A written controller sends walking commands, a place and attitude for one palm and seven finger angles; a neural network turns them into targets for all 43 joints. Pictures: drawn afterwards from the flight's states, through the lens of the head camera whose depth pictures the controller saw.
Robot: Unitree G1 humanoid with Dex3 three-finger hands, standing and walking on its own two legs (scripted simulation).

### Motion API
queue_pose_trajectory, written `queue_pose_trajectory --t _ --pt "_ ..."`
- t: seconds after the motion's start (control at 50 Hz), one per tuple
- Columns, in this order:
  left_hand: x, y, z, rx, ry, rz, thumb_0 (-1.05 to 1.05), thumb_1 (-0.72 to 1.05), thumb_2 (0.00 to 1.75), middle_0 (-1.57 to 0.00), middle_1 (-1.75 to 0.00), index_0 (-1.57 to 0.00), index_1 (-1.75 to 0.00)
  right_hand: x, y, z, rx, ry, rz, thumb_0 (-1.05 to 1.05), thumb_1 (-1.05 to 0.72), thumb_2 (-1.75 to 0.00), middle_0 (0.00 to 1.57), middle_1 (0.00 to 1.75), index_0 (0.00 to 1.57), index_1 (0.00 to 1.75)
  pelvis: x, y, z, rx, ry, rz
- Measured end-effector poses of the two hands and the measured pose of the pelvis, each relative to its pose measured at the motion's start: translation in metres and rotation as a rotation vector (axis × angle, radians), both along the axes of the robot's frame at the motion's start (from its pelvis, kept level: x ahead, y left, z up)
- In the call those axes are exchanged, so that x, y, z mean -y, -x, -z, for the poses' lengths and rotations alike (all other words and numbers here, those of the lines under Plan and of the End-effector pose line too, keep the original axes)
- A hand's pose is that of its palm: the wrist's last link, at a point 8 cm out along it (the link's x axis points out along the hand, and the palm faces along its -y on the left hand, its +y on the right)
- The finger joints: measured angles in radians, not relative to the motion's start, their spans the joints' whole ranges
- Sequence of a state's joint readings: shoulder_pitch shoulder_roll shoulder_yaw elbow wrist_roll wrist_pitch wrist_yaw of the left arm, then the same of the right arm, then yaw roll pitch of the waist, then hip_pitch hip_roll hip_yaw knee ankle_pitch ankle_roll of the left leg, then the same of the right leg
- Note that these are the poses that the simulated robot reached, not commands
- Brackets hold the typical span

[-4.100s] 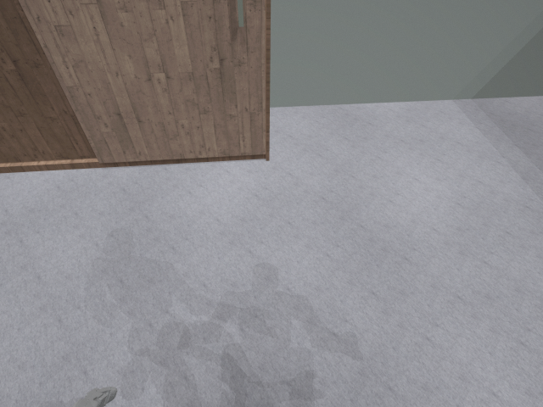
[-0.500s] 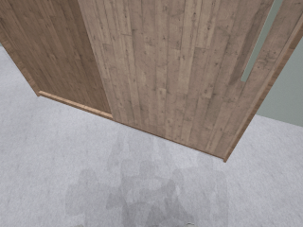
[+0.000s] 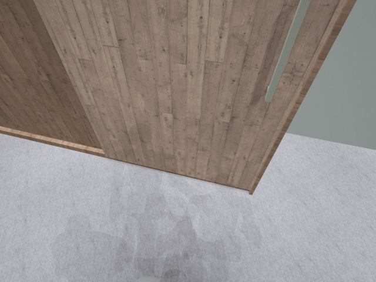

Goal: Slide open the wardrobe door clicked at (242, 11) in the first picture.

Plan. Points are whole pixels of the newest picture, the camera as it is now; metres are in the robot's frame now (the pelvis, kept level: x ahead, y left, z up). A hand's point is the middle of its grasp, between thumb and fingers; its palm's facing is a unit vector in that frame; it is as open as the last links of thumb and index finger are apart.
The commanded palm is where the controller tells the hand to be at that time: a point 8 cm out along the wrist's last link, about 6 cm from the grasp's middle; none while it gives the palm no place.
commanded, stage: turn to face it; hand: right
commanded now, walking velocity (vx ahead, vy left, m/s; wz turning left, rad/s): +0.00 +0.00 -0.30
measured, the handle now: (283, 54) +0.69 -0.20 +0.13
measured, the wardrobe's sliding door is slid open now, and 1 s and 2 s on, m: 0.00 0.00 0.00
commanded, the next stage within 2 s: take the last steps up to it in 0.16 s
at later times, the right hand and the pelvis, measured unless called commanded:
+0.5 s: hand out of the picture -0.07 -0.15 -0.16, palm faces +0.29 +0.93 -0.22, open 7.4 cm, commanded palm none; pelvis -0.01 +0.03 +0.01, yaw -12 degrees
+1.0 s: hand out of the picture +0.16 -0.18 -0.18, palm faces +0.19 +0.96 -0.23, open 7.4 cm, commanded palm none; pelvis +0.12 +0.02 -0.02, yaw -11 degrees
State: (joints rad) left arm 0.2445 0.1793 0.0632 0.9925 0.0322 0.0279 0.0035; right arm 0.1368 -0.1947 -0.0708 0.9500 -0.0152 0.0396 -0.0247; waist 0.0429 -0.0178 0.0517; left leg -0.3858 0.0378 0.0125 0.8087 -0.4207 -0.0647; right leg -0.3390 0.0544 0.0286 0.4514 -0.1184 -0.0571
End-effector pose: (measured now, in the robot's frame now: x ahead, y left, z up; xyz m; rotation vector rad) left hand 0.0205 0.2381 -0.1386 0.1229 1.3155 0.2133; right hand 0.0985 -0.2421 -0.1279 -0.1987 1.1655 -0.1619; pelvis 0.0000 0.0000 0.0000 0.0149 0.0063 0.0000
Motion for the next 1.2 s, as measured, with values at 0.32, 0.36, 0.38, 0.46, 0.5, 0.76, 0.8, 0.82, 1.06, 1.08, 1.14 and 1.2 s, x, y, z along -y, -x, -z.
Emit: queue_pose_trajectory --t 0.32,0.36,0.38,0.46,0.5,0.76,0.8,0.82,1.06,1.08,1.14,1.2 --pt "-0.055 -0.038 0.005 -0.008 0.013 0.168 0.00 0.91 0.90 -0.20 -0.30 -0.20 -0.30 -0.050 0.098 -0.013 -0.059 0.022 0.183 0.00 -0.91 -0.90 0.20 0.30 0.20 0.30 -0.047 0.013 -0.006 0.015 0.056 0.155" --pt "-0.052 -0.046 0.004 -0.011 0.008 0.205 0.00 0.91 0.90 -0.20 -0.30 -0.20 -0.30 -0.050 0.115 -0.011 -0.077 0.012 0.213 0.00 -0.91 -0.90 0.20 0.30 0.20 0.30 -0.046 0.014 -0.006 0.013 0.054 0.173" --pt "-0.050 -0.051 0.003 -0.010 0.006 0.224 0.00 0.91 0.90 -0.19 -0.30 -0.20 -0.30 -0.050 0.125 -0.010 -0.089 0.005 0.228 0.00 -0.91 -0.90 0.20 0.30 0.20 0.30 -0.044 0.014 -0.006 0.012 0.053 0.180" --pt "-0.029 -0.076 -0.003 0.024 0.004 0.298 0.00 0.91 0.90 -0.19 -0.30 -0.20 -0.30 -0.049 0.168 -0.003 -0.164 -0.030 0.293 0.00 -0.91 -0.90 0.20 0.30 0.20 0.30 -0.035 0.014 -0.006 0.002 0.043 0.202" --pt "-0.015 -0.091 -0.008 0.057 0.001 0.331 0.01 0.91 0.90 -0.19 -0.30 -0.20 -0.30 -0.047 0.190 0.003 -0.215 -0.052 0.326 0.00 -0.91 -0.90 0.20 0.30 0.20 0.30 -0.027 0.013 -0.005 -0.003 0.036 0.208" --pt "0.015 -0.077 -0.011 0.025 -0.034 0.269 -0.01 0.94 0.90 -0.20 -0.30 -0.20 -0.30 -0.015 0.152 0.017 -0.274 -0.116 0.303 0.01 -0.91 -0.90 0.19 0.29 0.19 0.30 0.004 -0.030 -0.004 0.022 0.020 0.203" --pt "0.009 -0.066 -0.007 -0.039 -0.033 0.249 -0.01 0.93 0.90 -0.20 -0.30 -0.20 -0.30 -0.010 0.119 0.016 -0.227 -0.105 0.283 0.01 -0.91 -0.90 0.19 0.29 0.19 0.30 0.003 -0.041 -0.003 0.022 0.024 0.199" --pt "0.006 -0.060 -0.005 -0.071 -0.029 0.236 -0.01 0.93 0.90 -0.20 -0.30 -0.20 -0.30 -0.009 0.101 0.016 -0.205 -0.098 0.270 0.01 -0.91 -0.90 0.19 0.29 0.19 0.30 0.002 -0.047 -0.002 0.022 0.026 0.196" --pt "-0.020 -0.103 0.021 -0.226 0.031 0.165 0.01 0.91 0.90 -0.20 -0.30 -0.20 -0.30 -0.022 -0.062 0.011 -0.007 -0.018 0.197 0.00 -0.91 -0.90 0.19 0.29 0.19 0.30 -0.025 -0.136 0.011 0.038 0.027 0.191" --pt "-0.019 -0.120 0.019 -0.197 0.031 0.172 0.01 0.91 0.90 -0.20 -0.30 -0.20 -0.30 -0.025 -0.063 0.009 -0.018 -0.022 0.200 0.00 -0.91 -0.90 0.19 0.29 0.19 0.30 -0.025 -0.142 0.008 0.037 0.026 0.191" --pt "-0.013 -0.171 0.011 -0.095 0.033 0.191 0.01 0.91 0.90 -0.20 -0.30 -0.20 -0.30 -0.028 -0.064 0.005 -0.062 -0.023 0.213 0.00 -0.93 -0.90 0.20 0.30 0.20 0.30 -0.023 -0.160 0.000 0.031 0.020 0.192" --pt "0.000 -0.217 0.004 -0.009 0.039 0.210 0.00 0.91 0.90 -0.19 -0.30 -0.20 -0.30 -0.030 -0.063 0.006 -0.107 -0.045 0.219 0.00 -0.93 -0.90 0.20 0.30 0.20 0.30 -0.019 -0.177 -0.004 0.026 0.012 0.193"
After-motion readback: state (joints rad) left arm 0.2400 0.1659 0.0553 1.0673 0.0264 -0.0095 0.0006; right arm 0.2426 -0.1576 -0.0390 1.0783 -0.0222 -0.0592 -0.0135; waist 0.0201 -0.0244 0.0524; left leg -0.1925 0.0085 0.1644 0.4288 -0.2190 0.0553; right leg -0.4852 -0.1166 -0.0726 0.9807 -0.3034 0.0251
